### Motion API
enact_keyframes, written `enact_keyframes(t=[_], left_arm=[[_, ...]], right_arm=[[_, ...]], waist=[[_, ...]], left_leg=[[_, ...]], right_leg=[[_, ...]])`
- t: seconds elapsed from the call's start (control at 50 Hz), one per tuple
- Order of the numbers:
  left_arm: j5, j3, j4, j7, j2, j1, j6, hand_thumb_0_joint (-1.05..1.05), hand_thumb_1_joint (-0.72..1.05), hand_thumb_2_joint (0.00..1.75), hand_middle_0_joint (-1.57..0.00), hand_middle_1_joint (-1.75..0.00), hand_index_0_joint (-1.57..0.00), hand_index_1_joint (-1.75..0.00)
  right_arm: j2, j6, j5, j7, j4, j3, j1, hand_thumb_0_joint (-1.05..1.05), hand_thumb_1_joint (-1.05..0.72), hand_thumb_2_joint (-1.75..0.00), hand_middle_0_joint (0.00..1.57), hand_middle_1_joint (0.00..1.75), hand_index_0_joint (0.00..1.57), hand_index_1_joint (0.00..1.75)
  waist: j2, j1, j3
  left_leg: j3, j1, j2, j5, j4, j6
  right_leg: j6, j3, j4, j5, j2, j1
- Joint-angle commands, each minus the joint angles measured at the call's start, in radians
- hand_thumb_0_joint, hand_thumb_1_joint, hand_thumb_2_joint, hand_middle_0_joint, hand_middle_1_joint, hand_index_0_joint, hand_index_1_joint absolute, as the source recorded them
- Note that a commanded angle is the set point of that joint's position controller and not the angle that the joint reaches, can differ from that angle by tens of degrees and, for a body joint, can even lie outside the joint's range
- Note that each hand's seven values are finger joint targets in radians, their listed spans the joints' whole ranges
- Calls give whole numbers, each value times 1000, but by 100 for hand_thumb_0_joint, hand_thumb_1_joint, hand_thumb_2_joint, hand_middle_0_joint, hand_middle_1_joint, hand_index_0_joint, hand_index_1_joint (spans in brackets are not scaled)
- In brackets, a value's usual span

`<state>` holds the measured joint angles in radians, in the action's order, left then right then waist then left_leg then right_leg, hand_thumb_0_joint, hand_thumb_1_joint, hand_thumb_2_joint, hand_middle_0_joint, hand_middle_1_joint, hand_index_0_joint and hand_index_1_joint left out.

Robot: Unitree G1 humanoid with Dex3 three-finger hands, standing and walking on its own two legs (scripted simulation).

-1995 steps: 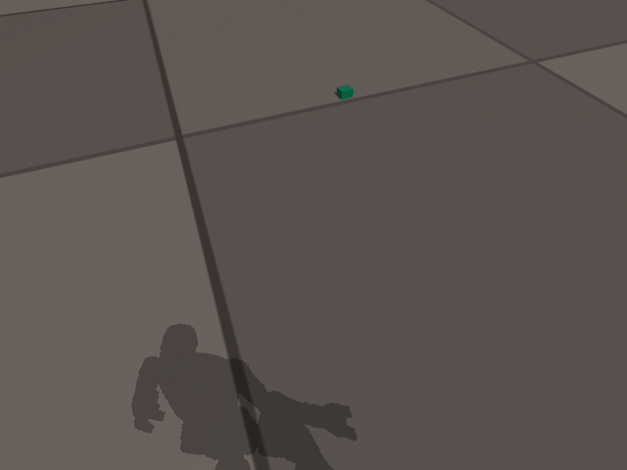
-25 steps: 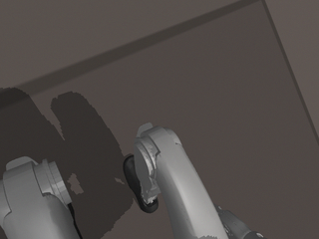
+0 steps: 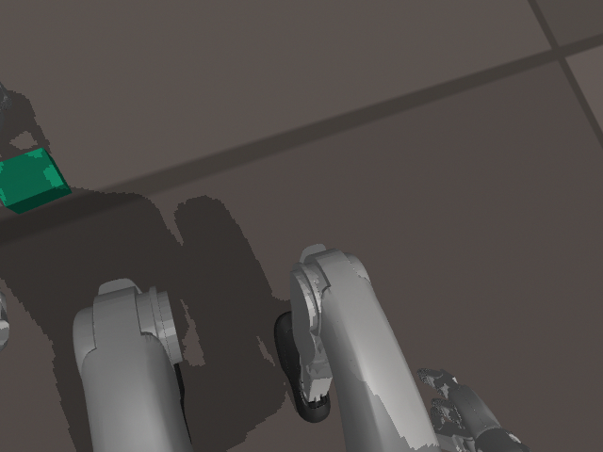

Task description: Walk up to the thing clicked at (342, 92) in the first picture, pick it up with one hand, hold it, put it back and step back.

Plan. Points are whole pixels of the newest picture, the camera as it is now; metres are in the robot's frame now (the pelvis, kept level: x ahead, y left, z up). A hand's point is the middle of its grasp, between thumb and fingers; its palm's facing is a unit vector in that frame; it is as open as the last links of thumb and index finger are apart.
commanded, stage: withdraw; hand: left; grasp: from above
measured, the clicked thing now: (30, 181) +0.51 +0.33 -0.31
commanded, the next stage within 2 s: home in 0.12 s
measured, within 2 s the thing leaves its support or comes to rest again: neither
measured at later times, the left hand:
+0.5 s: hand out of the picture +0.45 +0.31 -0.13, palm faces -0.35 -0.25 -0.90, open 11.7 cm
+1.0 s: hand out of the picture +0.29 +0.26 +0.10, palm faces -0.03 -0.86 -0.51, open 7.4 cm
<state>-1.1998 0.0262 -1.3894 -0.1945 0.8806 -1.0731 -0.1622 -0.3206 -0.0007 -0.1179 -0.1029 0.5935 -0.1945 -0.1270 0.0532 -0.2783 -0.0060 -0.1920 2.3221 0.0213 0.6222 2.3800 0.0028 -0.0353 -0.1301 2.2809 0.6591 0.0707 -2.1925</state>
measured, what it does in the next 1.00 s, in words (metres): rises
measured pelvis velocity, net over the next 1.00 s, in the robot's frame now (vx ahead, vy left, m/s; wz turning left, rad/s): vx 0.03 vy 0.00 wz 0.15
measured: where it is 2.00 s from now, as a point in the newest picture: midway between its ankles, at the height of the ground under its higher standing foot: (242, 405)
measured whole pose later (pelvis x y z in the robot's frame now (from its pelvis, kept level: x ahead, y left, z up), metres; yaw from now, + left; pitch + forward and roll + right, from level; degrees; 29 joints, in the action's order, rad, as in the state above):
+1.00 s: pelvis +0.03 +0.00 +0.21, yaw +9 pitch +29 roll -5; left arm -0.24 -0.03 -0.37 -0.07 0.38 -0.11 0.21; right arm -0.24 -0.05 0.04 0.02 0.57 -0.01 -0.09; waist -0.03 -0.06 0.21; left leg -0.09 1.62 0.02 0.60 1.72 0.01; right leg -0.01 -0.05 1.68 0.65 0.03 -1.54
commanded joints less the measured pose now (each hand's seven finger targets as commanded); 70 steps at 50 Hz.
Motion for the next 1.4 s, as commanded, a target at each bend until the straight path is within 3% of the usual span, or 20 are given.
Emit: enact_keyframes(t=[0.0,0.04,0.12,0.16,0.2,0.24,0.28,0.34,0.38,0.42,0.48,0.54,0.6,0.66,0.7,0.8,0.98,1.18,1.32,1.38], left_arm=[[-27,-105,156,-83,328,-353,-10,0,-43,94,-13,-95,-14,-94],[-24,-107,170,-88,311,-333,-4,0,-46,95,-11,-96,-12,-95],[1,-118,288,-73,296,-274,15,0,-47,95,-10,-96,-11,-95],[31,-108,291,-60,246,-219,33,0,-48,95,-9,-96,-10,-95],[59,-95,275,-51,202,-200,41,0,-46,93,-9,-95,-11,-93],[70,-89,281,-43,181,-160,44,0,-30,90,-22,-79,-20,-77],[79,-133,327,-50,207,-135,42,0,-14,86,-21,-63,-19,-61],[120,-161,446,-50,191,-112,47,0,10,84,-20,-48,-19,-49],[166,-170,500,-53,150,-68,61,0,26,81,-19,-41,-18,-42],[213,-210,586,-54,151,-28,82,0,42,81,-19,-36,-18,-37],[321,-180,702,-28,44,63,126,0,66,84,-19,-28,-19,-28],[440,-149,685,18,-64,240,178,0,90,90,-20,-30,-20,-30],[544,-123,849,76,-116,316,213,0,90,90,-20,-30,-20,-30],[651,-85,923,119,-189,426,245,0,90,90,-20,-30,-20,-30],[716,-89,994,129,-214,477,252,0,90,90,-20,-30,-20,-30],[839,-117,1120,115,-261,596,277,0,90,90,-20,-30,-20,-30],[1055,-141,1286,98,-357,867,369,0,90,90,-20,-30,-20,-30],[1218,-143,1418,97,-490,1156,484,0,90,90,-20,-30,-20,-30],[1268,-148,1546,109,-533,1354,529,0,90,90,-20,-30,-20,-30],[1268,-141,1606,113,-543,1442,544,0,90,90,-20,-30,-20,-30]], right_arm=[[-260,15,-18,25,-17,64,-197,0,-89,-90,20,30,20,30],[-270,18,-22,27,-25,68,-203,0,-89,-90,20,30,20,30],[-261,29,-12,23,-30,94,-223,0,-89,-90,20,30,20,30],[-259,33,-5,21,-16,114,-246,0,-89,-89,20,30,20,30],[-253,35,-4,18,4,120,-270,0,-89,-89,20,30,20,30],[-245,34,1,18,16,125,-273,0,-89,-90,20,30,20,30],[-251,32,3,17,16,137,-279,0,-89,-90,20,30,20,30],[-227,26,18,8,7,157,-264,0,-89,-90,20,30,20,30],[-217,22,29,5,4,176,-263,0,-90,-90,20,30,20,30],[-214,21,45,8,3,205,-262,0,-90,-90,20,30,20,30],[-174,21,76,11,-1,241,-242,0,-90,-90,20,30,20,30],[-160,20,95,22,2,250,-211,0,-90,-90,20,30,20,30],[-151,17,114,38,-24,266,-168,0,-90,-90,20,30,20,30],[-134,5,130,55,-45,263,-132,0,-90,-90,20,30,20,30],[-122,-10,134,66,-60,263,-116,0,-90,-90,20,30,20,30],[-100,-52,150,105,-88,253,-53,0,-90,-90,20,30,20,30],[-70,-107,162,157,-131,242,-8,0,-90,-90,20,30,20,30],[-31,-160,165,233,-152,200,-52,0,-90,-90,20,30,20,30],[-14,-195,152,277,-190,190,-103,0,-90,-90,20,30,20,30],[-5,-208,150,289,-208,191,-117,0,-90,-90,20,30,20,30]], waist=[[-454,-3,675],[-493,-6,673],[-542,24,781],[-481,24,765],[-414,-2,721],[-388,6,705],[-396,32,725],[-428,78,865],[-432,98,886],[-454,136,935],[-445,165,982],[-300,151,817],[-277,169,819],[-188,155,745],[-185,164,740],[-200,183,677],[-188,196,638],[-165,198,483],[-157,208,411],[-138,218,383]], left_leg=[[86,-543,9,-114,-216,-10],[81,-569,6,-116,-238,-4],[96,-614,6,-173,-240,-5],[99,-604,5,-183,-238,-11],[100,-551,3,-167,-230,-18],[99,-541,3,-162,-221,-22],[104,-540,-5,-164,-231,-18],[116,-634,-4,-206,-261,-19],[121,-672,-6,-211,-296,-19],[126,-726,-8,-197,-347,-18],[128,-779,-6,-144,-438,-25],[119,-695,-7,-63,-493,-41],[101,-759,0,-15,-579,-42],[111,-780,2,-39,-622,-45],[111,-831,2,-32,-670,-44],[100,-950,3,10,-798,-36],[109,-1188,-4,-58,-1003,-31],[96,-1450,-1,-170,-1255,-20],[125,-1619,-9,-335,-1391,-15],[140,-1663,-17,-384,-1430,-19]], right_leg=[[84,-63,-191,-162,31,265],[85,-83,-184,-169,25,241],[83,-72,-186,-217,20,288],[79,-72,-208,-225,21,293],[75,-72,-222,-219,22,298],[74,-68,-227,-213,21,293],[82,-69,-234,-206,16,309],[79,-51,-246,-238,15,365],[78,-43,-269,-244,11,378],[82,-31,-299,-229,5,386],[76,-3,-353,-201,2,432],[71,9,-429,-150,3,443],[67,20,-490,-121,-2,515],[61,32,-574,-141,-5,590],[62,42,-617,-133,-8,632],[63,61,-724,-92,-19,721],[58,91,-933,-137,-28,964],[53,89,-1178,-235,-35,1233],[49,77,-1338,-369,-31,1441],[46,79,-1403,-417,-34,1519]])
